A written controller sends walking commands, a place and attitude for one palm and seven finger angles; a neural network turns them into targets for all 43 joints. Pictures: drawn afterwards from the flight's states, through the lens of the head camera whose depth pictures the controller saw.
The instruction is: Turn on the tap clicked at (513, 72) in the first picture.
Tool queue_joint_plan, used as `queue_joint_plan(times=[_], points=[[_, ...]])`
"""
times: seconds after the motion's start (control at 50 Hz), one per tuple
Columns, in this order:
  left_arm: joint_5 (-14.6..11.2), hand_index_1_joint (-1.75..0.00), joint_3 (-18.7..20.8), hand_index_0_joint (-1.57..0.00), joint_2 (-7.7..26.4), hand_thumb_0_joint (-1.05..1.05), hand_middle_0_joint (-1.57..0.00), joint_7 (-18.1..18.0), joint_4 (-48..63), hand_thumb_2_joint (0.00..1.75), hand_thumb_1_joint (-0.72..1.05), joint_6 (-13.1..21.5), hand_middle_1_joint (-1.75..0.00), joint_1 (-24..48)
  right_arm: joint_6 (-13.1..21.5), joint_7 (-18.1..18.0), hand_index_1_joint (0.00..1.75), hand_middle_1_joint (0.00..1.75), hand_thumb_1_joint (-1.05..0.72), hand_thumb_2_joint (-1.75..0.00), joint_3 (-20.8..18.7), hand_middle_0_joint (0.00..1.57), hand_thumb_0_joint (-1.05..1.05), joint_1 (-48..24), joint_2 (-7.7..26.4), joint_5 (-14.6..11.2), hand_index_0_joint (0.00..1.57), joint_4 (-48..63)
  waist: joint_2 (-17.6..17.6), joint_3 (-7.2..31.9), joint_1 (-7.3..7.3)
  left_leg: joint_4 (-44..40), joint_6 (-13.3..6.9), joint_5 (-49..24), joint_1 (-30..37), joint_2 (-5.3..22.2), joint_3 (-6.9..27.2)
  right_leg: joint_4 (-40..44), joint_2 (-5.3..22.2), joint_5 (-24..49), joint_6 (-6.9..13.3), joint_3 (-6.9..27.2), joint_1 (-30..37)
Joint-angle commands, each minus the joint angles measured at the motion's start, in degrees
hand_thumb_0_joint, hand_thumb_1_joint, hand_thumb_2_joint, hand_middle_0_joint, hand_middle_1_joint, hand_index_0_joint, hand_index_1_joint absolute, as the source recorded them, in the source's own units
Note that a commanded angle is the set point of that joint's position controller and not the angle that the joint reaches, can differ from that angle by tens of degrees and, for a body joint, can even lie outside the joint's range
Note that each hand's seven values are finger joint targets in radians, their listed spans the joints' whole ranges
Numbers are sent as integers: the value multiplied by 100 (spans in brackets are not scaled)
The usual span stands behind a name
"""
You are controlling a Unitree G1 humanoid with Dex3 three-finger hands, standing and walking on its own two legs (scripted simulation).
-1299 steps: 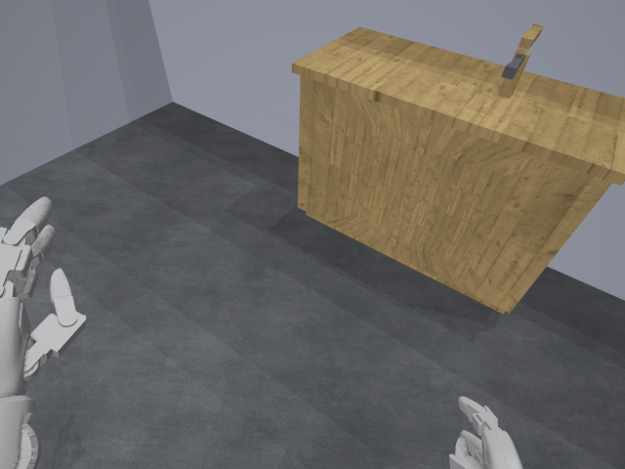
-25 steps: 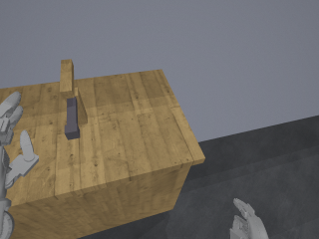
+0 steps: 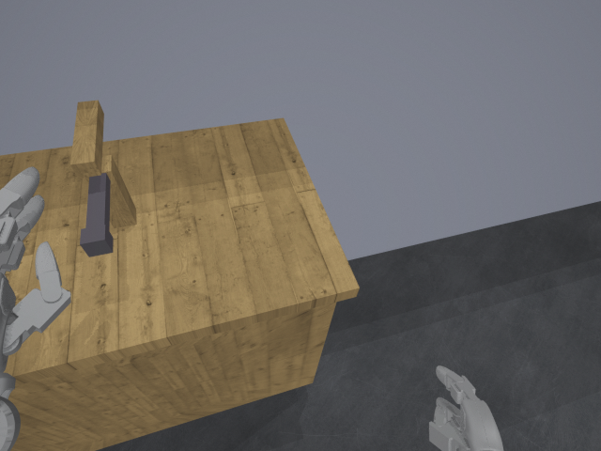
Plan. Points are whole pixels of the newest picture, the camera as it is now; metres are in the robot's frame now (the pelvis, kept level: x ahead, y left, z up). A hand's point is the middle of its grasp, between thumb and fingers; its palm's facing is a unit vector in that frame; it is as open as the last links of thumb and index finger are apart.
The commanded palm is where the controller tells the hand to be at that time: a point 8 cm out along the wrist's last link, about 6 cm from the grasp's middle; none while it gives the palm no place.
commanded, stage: shuffle to correct the standing spot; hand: left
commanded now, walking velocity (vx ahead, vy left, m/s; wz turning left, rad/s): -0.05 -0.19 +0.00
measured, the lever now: (97, 240) +0.33 +0.29 +0.09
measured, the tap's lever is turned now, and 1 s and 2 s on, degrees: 0 0 0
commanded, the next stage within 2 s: none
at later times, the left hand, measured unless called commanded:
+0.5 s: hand (92, 296) +0.22 +0.22 +0.16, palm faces +0.33 -0.86 -0.40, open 7.5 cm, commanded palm +0.16 +0.26 +0.18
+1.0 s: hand (78, 305) +0.21 +0.23 +0.16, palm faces +0.35 -0.86 -0.38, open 7.5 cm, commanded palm +0.15 +0.26 +0.18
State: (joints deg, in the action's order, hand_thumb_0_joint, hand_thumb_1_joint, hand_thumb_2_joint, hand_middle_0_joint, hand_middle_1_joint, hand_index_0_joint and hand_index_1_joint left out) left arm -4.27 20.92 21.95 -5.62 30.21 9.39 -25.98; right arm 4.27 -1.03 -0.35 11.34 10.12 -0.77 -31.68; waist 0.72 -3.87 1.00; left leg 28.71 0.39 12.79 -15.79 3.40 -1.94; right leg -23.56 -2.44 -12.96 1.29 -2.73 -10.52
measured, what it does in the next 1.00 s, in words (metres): stands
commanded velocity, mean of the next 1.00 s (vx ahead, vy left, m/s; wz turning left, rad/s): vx -0.07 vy -0.19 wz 0.00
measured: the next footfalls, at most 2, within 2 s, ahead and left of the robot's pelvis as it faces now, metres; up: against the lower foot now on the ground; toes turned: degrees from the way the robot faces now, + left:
none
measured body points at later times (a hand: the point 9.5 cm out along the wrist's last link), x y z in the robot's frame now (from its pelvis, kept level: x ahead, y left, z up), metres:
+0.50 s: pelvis +0.00 -0.02 -0.01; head +0.03 +0.00 +0.44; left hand +0.20 +0.26 +0.19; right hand +0.16 -0.26 -0.08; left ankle +0.03 +0.12 -0.74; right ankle +0.00 -0.10 -0.74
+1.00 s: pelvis +0.00 -0.02 -0.01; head +0.03 +0.00 +0.44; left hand +0.19 +0.27 +0.18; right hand +0.17 -0.25 -0.08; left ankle +0.03 +0.12 -0.74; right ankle +0.00 -0.10 -0.74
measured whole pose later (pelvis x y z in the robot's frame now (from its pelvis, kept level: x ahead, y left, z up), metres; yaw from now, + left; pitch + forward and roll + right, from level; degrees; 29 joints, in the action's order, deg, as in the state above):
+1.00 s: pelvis +0.00 -0.02 -0.01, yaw +1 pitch +0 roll -2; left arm -5.6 22.0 23.4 -5.5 32.4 8.2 -27.3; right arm 3.9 -2.1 -0.7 12.0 10.3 -0.6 -32.0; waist 0.7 -3.2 0.1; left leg 33.0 1.9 14.3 -19.0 5.0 0.0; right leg -27.3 -4.0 -14.7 2.9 -4.5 -13.0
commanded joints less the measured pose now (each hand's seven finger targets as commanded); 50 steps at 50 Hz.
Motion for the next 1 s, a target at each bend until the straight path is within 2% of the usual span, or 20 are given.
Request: queue_joint_plan(times=[0.0,0.02,0.08,0.12,0.18,0.2,0.28,0.3,0.4,0.44,0.48,0.5,0.56,0.6,0.68,0.7,0.76,0.8,0.82,0.98], points=[[-59,-30,767,-20,1035,0,-20,-83,1199,90,90,321,-30,226,303,-97,30,30,-90,-90,-324,20,0,-426,774,-47,20,884,-444,1006,-50,-308,-186,-771,500,561,410,239,522,950,-53,408,16],[-66,-30,637,-20,907,0,-20,-66,1150,90,90,312,-30,214,279,-96,30,30,-90,-90,-313,20,0,-377,787,-16,20,870,-346,1016,-72,-246,-185,-685,413,502,383,239,526,932,-45,424,35],[-94,-30,652,-20,948,0,-20,-55,1159,90,90,294,-30,267,286,-113,30,30,-90,-90,-359,20,0,-353,797,-34,20,881,-136,944,-84,14,-148,-251,364,360,290,327,690,745,71,674,-205],[-107,-30,575,-20,886,0,-20,-66,1159,90,90,270,-30,218,269,-133,30,30,-90,-90,-330,20,0,-360,778,-20,20,830,-156,900,-119,113,-157,-148,398,295,241,381,748,634,122,721,-389],[-129,-30,683,-20,1004,0,-20,-77,1153,90,90,259,-30,225,276,-148,30,30,-90,-90,-351,20,0,-356,776,-34,20,851,55,834,-107,284,-154,68,308,241,232,449,841,320,146,872,-530],[-135,-30,727,-20,1055,0,-20,-96,1216,90,90,239,-30,214,279,-163,30,30,-90,-90,-350,20,0,-402,774,-58,20,823,-55,799,-119,282,-148,-6,403,237,245,448,862,370,213,905,-634],[-138,-30,763,-20,1097,0,-20,-82,1275,90,90,276,-30,160,278,-175,30,30,-90,-90,-350,20,0,-377,791,-19,20,840,-88,802,-105,244,-201,-263,312,348,300,296,796,551,101,779,-540],[-145,-30,814,-20,1150,0,-20,-90,1344,90,90,269,-30,155,279,-189,30,30,-90,-90,-341,20,0,-420,789,-33,20,821,-246,799,-109,170,-199,-398,360,386,363,238,769,652,130,736,-551],[-128,-30,831,-20,1175,0,-20,-56,1508,90,90,329,-30,112,300,-186,30,30,-90,-90,-341,20,0,-399,807,-15,20,848,-727,952,-82,-86,-260,-1091,299,669,584,-68,555,990,-23,454,-194],[-127,-30,815,-20,1130,0,-20,-29,1420,90,90,327,-30,25,297,-171,30,30,-90,-90,-353,20,0,-325,820,3,20,870,-675,1032,-66,-83,-282,-1179,197,750,600,-102,510,1008,-111,380,4],[-129,-30,781,-20,1068,0,-20,-7,1359,90,90,312,-30,-27,295,-150,30,30,-90,-90,-378,20,0,-268,828,-16,20,873,-529,1032,-80,22,-238,-1026,170,682,536,-45,551,1021,-44,437,3],[-142,-30,803,-20,1095,0,-20,-19,1406,90,90,298,-30,-95,298,-160,30,30,-90,-90,-372,20,0,-280,820,-29,20,861,-604,1075,-96,19,-221,-1095,281,663,524,-51,578,1125,24,440,-35],[-154,-30,817,-20,1108,0,-20,-8,1373,90,90,285,-30,-106,283,-150,30,30,-90,-90,-359,20,0,-255,816,-7,20,880,-427,1066,-100,56,-220,-778,162,642,514,-11,591,916,6,465,-59],[-177,-30,827,-20,1108,0,-20,-32,1354,90,90,245,-30,-126,275,-170,30,30,-90,-90,-346,20,0,-260,794,-30,20,850,-306,990,-132,141,-184,-486,215,523,457,87,687,846,116,625,-230],[-176,-30,800,-20,1105,0,-20,-60,1382,90,90,242,-30,40,263,-170,30,30,-90,-90,-338,20,0,-256,784,-8,20,838,-123,968,-151,234,-186,-69,149,419,428,178,783,475,172,738,-370],[-181,-30,833,-20,1173,0,-20,-89,1477,90,90,230,-30,58,263,-191,30,30,-90,-90,-329,20,0,-320,782,-25,20,822,-295,942,-159,187,-188,-200,268,441,452,160,794,569,206,757,-450],[-160,-30,766,-20,1107,0,-20,-78,1422,90,90,239,-30,108,275,-193,30,30,-90,-90,-317,20,0,-324,784,0,20,837,-362,884,-137,14,-249,-441,186,605,616,40,647,602,67,574,-374],[-139,-30,777,-20,1139,0,-20,-86,1433,90,90,233,-30,164,270,-205,30,30,-90,-90,-310,20,0,-387,777,-14,20,824,-634,809,-134,-86,-263,-448,151,660,647,41,611,599,44,554,-346],[-140,-30,666,-20,1008,0,-20,-75,1349,90,90,240,-30,171,257,-195,30,30,-90,-90,-283,20,0,-326,773,13,20,790,-581,811,-149,-156,-277,-458,36,688,708,22,554,563,8,457,-224],[-128,-30,775,-20,1103,0,-20,-59,1471,90,90,273,-30,-21,273,-140,30,30,-90,-90,-334,20,0,-288,799,-10,20,880,-662,1019,-110,-101,-252,-761,81,723,707,16,569,777,10,409,17]])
